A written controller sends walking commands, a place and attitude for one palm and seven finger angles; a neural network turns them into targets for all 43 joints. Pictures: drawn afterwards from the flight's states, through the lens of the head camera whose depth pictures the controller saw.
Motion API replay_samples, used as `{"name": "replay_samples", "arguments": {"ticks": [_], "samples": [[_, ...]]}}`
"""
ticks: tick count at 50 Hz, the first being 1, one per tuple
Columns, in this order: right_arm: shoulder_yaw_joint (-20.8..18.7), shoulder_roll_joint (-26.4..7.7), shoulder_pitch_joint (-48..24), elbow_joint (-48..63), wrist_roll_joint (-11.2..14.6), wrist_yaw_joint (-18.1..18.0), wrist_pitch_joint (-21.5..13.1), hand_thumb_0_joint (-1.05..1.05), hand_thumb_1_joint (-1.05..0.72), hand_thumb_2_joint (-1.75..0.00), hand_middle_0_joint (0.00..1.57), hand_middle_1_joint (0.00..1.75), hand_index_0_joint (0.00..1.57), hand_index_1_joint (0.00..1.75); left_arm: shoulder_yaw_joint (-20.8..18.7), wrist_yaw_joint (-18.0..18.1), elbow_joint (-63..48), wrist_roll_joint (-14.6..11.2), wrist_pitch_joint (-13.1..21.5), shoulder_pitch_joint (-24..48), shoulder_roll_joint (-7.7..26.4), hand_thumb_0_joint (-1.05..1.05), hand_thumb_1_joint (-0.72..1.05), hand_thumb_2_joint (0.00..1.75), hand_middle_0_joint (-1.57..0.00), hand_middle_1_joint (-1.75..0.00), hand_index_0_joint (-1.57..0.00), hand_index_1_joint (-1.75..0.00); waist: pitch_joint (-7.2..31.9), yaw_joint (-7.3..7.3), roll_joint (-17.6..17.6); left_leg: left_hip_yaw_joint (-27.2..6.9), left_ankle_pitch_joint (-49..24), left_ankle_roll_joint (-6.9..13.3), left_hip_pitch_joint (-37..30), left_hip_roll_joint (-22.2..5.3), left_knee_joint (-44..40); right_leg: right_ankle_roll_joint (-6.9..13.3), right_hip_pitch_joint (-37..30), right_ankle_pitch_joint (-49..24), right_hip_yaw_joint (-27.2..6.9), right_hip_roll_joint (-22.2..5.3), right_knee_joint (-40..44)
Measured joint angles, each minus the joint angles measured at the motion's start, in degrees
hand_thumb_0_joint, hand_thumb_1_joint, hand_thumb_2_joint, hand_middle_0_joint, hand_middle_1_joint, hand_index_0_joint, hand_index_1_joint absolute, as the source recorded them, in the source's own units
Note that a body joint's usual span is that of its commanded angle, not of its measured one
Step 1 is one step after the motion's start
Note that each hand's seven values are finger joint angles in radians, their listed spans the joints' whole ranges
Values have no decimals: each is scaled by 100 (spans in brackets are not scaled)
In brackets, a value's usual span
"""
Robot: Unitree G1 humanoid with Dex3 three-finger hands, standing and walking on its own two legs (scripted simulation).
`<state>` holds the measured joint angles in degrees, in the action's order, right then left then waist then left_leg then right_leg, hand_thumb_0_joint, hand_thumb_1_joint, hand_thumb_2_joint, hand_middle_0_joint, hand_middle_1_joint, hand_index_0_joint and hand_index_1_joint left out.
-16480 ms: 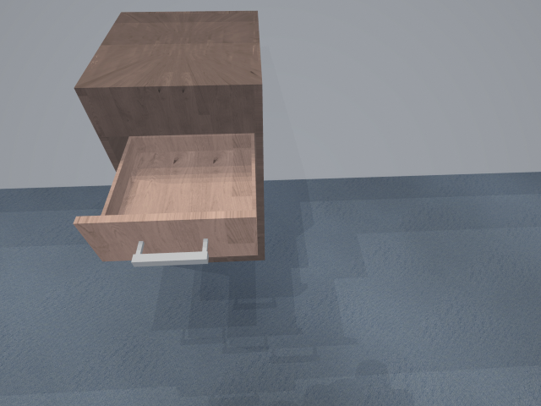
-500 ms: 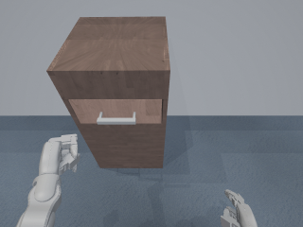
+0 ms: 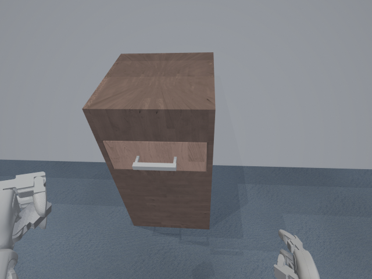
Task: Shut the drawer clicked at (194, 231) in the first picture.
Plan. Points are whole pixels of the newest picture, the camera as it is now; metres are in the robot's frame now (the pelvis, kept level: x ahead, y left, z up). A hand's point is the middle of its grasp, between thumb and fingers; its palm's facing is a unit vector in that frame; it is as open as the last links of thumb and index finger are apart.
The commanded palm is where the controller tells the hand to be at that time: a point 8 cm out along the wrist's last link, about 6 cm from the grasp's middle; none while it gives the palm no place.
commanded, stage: draw the hand back to the body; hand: left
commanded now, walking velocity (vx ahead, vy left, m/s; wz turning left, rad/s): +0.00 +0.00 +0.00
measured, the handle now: (155, 162) +0.56 +0.20 -0.17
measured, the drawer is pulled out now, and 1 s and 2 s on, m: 0.00 0.00 0.00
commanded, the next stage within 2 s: step back with the hand held close in 0.10 s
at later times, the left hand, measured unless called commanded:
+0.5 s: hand (55, 212) +0.17 +0.24 +0.15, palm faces +0.29 -0.83 -0.47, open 3.3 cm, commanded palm +0.11 +0.28 +0.18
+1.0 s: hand (14, 250) +0.11 +0.26 +0.16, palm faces +0.37 -0.80 -0.47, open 3.3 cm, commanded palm +0.05 +0.30 +0.18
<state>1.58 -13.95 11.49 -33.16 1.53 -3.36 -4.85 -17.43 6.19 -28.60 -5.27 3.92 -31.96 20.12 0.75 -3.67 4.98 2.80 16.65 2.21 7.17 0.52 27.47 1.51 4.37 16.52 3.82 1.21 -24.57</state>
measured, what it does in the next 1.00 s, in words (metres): shifts its weight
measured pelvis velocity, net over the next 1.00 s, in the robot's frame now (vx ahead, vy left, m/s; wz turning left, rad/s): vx -0.09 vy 0.03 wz -0.02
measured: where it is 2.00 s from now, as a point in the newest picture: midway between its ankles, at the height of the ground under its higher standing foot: outside the picture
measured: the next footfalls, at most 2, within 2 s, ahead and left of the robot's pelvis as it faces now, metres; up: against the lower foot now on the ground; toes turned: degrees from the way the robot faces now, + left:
left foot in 1.70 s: -0.08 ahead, +0.12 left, +0.00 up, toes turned +0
right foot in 1.96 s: -0.21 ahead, -0.11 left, +0.00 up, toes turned -4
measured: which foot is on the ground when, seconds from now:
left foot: down 0.00-1.00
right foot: down 0.00-1.00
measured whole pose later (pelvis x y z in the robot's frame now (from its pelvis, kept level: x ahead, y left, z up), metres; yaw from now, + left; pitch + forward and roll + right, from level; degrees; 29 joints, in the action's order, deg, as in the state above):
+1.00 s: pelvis -0.09 +0.03 -0.01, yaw -1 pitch +0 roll -2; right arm 0.6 -12.0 11.7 -30.9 0.0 -3.5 -5.1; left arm -21.6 8.6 -33.3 -1.0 13.8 -34.8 20.5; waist -2.7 -0.4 1.6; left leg 4.7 12.5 4.8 22.4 0.9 34.8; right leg -0.1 20.3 12.1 2.5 0.2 -32.8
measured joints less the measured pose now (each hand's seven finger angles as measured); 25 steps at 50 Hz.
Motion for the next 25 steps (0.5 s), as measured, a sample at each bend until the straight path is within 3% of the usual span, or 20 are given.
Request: {"name": "replay_samples", "arguments": {"ticks": [6,13,18,25], "samples": [[-17,22,13,-63,-12,-37,-40,1,-90,-90,20,30,20,30,105,-12,275,30,26,108,-174,1,90,90,-141,-160,-140,-160,-81,2,-11,-15,-62,-19,12,-15,6,29,25,-35,18,13,-40],[-4,63,101,-122,-37,-62,-167,1,-90,-90,20,30,20,30,137,-21,226,64,74,64,-130,2,90,90,-141,-160,-140,-160,-83,48,-49,8,-77,-48,5,-74,28,61,9,-83,-6,70,-14],[-67,36,-3,-72,-111,23,20,1,-90,-90,20,30,20,30,-235,41,268,187,568,48,-81,2,89,90,-141,-160,-140,-160,-65,239,-63,63,-120,-41,315,-147,84,49,273,-250,-62,138,96],[-264,-42,-19,50,-98,5,307,1,-90,-90,20,30,20,30,-166,41,75,231,709,-363,43,2,90,90,-141,-160,-140,-160,-183,450,-199,220,-327,78,539,-13,-112,-64,666,-345,-204,-2,-10]]}}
